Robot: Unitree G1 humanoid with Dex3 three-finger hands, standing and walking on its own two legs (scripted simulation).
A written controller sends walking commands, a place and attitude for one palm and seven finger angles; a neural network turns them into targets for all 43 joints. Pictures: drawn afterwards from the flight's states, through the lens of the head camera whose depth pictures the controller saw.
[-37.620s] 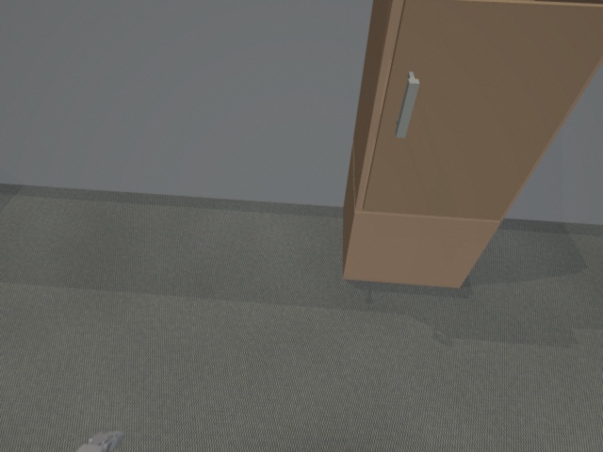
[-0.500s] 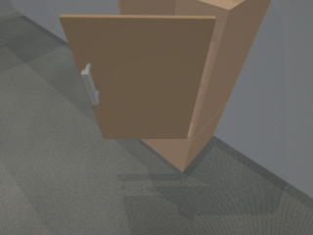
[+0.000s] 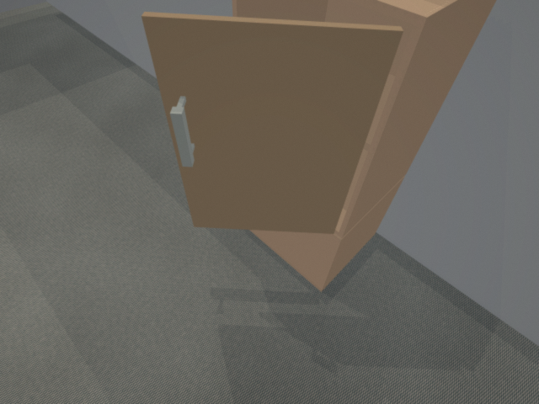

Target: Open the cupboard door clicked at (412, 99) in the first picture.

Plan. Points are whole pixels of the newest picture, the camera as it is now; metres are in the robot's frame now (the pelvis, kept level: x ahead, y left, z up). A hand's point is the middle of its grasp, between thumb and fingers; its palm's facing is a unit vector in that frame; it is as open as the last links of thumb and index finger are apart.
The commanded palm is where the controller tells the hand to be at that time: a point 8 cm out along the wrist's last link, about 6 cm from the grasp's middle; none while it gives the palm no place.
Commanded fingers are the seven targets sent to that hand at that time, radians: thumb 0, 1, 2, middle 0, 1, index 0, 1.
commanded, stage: come to a stop and stand still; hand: left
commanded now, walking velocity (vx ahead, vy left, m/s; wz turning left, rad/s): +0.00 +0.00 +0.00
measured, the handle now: (185, 132) +0.59 +0.22 +0.04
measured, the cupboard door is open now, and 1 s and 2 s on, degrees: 42 42 42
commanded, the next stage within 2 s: look again from close up in 0.30 s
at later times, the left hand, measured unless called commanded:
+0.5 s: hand out of the picture -0.02 +0.16 -0.17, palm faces -0.01 -0.98 -0.18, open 7.3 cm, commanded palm none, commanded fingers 0.00 0.90 0.90 -0.20 -0.30 -0.20 -0.30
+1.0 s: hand out of the picture +0.01 +0.17 -0.17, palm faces -0.01 -0.98 -0.21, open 7.4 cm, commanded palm none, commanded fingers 0.00 0.90 0.90 -0.20 -0.30 -0.20 -0.30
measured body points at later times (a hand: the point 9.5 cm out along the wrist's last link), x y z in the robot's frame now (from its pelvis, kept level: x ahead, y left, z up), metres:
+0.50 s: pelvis -0.02 +0.00 +0.00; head +0.00 +0.00 +0.45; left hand -0.02 +0.21 -0.16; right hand -0.04 -0.23 -0.15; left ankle +0.00 +0.09 -0.73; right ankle -0.04 -0.13 -0.73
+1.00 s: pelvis -0.01 +0.00 +0.00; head +0.01 +0.00 +0.45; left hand +0.01 +0.22 -0.15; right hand +0.01 -0.24 -0.15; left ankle +0.00 +0.09 -0.73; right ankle -0.04 -0.13 -0.73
